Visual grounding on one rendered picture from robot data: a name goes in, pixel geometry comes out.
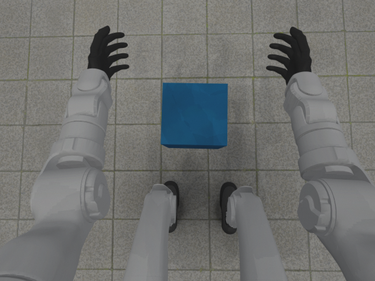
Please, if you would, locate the robot shin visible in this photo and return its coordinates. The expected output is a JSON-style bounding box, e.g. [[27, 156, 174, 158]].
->
[[226, 186, 262, 227], [144, 184, 172, 202]]

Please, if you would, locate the right robot upper arm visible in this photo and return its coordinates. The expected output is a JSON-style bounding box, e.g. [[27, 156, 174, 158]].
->
[[297, 178, 375, 281]]

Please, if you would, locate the carton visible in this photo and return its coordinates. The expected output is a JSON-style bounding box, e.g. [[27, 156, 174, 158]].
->
[[161, 83, 228, 149]]

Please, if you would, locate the right robot forearm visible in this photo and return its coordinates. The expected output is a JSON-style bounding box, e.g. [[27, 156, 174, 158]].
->
[[283, 71, 375, 187]]

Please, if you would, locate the right robot hand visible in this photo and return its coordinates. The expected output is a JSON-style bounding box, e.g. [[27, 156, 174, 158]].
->
[[266, 27, 312, 85]]

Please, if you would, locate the left robot hand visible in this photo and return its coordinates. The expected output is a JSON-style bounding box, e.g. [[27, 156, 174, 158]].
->
[[87, 26, 129, 81]]

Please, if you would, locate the robot left shin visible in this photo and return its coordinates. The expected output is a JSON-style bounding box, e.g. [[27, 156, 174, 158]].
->
[[144, 184, 172, 202]]

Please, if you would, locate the left robot forearm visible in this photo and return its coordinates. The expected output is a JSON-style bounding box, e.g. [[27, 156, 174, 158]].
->
[[30, 68, 113, 219]]

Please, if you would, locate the robot right shin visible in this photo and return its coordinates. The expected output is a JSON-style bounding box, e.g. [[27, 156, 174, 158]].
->
[[226, 186, 262, 227]]

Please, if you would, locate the left robot upper arm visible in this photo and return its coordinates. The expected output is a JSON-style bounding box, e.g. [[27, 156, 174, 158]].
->
[[0, 167, 111, 281]]

